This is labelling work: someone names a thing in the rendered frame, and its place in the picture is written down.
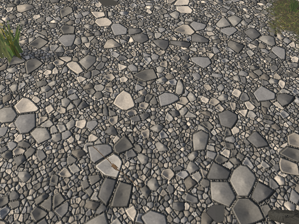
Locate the robot right hand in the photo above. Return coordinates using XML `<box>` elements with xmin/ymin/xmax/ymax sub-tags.
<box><xmin>267</xmin><ymin>209</ymin><xmax>299</xmax><ymax>224</ymax></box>

